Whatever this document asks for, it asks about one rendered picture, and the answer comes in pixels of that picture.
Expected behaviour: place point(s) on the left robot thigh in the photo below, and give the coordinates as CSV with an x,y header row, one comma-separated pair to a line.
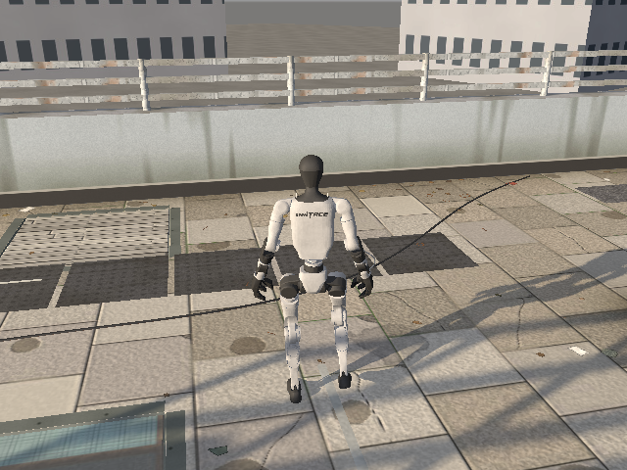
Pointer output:
x,y
289,296

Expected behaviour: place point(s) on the right robot hand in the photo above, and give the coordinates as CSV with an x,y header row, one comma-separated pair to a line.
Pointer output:
x,y
367,283

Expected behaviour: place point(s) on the right robot upper arm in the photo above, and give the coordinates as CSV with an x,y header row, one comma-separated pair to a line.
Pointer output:
x,y
347,219

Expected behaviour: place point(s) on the robot right shin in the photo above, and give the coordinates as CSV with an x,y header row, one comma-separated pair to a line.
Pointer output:
x,y
342,343

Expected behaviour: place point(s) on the left robot hand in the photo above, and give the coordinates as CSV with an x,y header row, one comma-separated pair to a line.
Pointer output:
x,y
257,285

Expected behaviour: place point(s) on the right robot forearm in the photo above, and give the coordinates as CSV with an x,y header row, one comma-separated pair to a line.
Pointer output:
x,y
360,261

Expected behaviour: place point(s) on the left robot forearm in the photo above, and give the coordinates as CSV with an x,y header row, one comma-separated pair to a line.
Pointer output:
x,y
263,263

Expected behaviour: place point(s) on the left robot upper arm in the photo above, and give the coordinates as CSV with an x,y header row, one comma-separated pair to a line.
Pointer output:
x,y
280,208

